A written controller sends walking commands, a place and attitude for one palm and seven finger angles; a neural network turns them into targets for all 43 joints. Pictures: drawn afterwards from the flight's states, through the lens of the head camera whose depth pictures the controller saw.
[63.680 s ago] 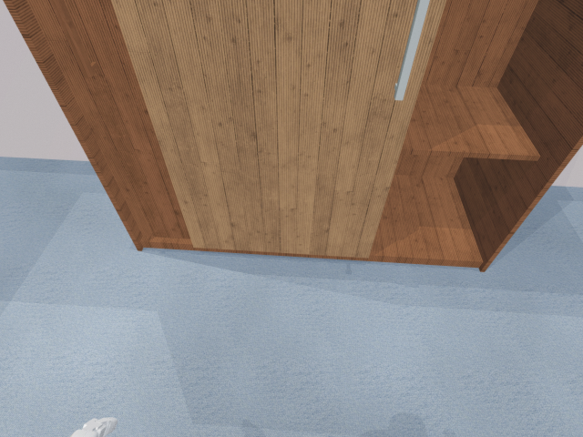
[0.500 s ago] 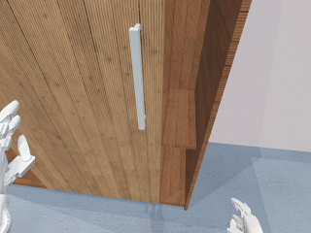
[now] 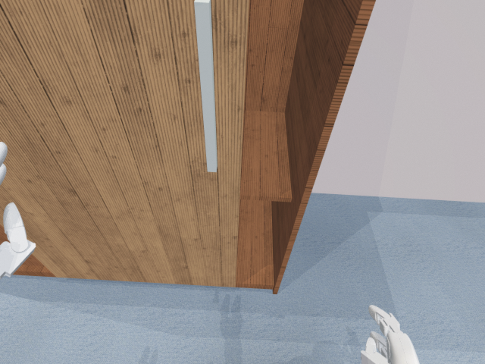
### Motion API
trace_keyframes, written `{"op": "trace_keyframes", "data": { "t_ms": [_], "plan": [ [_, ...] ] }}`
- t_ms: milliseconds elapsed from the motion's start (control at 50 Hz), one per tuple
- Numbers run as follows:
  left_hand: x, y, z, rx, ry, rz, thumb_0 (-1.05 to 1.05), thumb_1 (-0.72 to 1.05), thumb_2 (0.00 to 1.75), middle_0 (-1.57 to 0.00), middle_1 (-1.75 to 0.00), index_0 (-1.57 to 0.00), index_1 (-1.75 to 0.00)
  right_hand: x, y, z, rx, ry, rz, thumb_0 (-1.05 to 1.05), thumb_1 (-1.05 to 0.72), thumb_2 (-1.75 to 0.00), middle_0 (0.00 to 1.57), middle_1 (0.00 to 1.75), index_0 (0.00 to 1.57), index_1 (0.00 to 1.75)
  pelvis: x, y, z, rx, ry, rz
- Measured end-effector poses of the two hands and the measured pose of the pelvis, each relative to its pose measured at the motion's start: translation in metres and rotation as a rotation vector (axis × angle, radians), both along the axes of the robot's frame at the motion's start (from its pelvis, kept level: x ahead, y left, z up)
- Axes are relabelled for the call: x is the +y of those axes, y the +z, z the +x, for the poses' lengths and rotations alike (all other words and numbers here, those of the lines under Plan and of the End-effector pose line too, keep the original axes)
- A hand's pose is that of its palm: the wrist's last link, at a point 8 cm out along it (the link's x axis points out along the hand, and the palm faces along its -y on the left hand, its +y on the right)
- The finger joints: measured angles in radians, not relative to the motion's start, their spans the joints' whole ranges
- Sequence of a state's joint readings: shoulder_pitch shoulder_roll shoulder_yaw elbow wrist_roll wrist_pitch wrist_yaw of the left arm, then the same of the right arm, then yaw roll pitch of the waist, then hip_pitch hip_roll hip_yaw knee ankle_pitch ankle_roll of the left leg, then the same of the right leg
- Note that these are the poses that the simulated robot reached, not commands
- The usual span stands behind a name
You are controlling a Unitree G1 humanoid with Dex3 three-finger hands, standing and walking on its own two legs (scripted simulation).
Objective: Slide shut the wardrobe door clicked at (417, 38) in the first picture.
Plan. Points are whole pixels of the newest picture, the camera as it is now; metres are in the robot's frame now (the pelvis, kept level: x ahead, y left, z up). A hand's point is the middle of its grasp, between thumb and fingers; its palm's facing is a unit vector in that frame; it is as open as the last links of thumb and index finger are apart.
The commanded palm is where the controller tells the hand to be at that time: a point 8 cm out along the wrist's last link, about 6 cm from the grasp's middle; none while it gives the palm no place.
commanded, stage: step back with the hand held close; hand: left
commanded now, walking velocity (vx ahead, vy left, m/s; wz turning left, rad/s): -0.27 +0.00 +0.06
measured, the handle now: (209, 98) +0.49 +0.11 +0.19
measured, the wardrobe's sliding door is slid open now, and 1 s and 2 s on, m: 0.16 0.16 0.16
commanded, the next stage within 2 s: stop stepping back and stand still in 1.06 s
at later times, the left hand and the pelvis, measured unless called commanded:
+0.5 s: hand (14, 283) +0.16 +0.25 +0.18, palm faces +0.46 -0.73 -0.50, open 7.4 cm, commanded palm +0.09 +0.29 +0.19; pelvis -0.04 -0.01 -0.02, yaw +2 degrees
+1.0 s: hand out of the picture +0.08 +0.24 +0.18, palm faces +0.44 -0.80 -0.41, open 7.4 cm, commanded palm +0.02 +0.28 +0.19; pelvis -0.11 -0.02 +0.00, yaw +2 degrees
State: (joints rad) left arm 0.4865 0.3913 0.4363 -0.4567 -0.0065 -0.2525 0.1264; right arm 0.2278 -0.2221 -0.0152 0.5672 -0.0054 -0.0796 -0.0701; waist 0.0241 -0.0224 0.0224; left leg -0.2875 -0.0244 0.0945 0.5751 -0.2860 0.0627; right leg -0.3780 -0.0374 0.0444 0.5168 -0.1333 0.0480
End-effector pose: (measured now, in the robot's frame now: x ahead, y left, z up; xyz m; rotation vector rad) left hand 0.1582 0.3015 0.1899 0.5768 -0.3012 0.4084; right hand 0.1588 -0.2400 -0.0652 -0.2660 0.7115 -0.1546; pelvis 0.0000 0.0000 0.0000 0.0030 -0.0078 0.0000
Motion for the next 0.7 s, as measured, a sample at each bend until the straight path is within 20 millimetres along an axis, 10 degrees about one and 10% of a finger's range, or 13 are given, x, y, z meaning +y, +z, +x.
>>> {"op": "trace_keyframes", "data": {
  "t_ms": [700],
  "plan": [
    [-0.024,0.004,-0.072,-0.139,-0.097,0.082,0.02,0.88,0.90,-0.21,-0.30,-0.21,-0.31,-0.015,-0.010,-0.070,0.016,0.032,-0.047,0.01,-0.91,-0.90,0.21,0.30,0.20,0.30,-0.014,-0.017,-0.074,0.014,0.046,-0.002]
  ]
}}
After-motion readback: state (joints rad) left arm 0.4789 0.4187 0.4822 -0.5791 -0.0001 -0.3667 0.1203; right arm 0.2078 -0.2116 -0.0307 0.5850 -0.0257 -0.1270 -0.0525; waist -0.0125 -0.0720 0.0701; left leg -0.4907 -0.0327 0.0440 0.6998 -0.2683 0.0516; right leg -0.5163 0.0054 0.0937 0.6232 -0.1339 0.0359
